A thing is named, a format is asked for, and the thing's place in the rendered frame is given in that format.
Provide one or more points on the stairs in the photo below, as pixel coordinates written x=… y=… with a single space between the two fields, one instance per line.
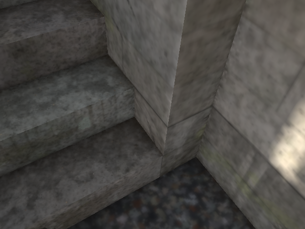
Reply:
x=69 y=142

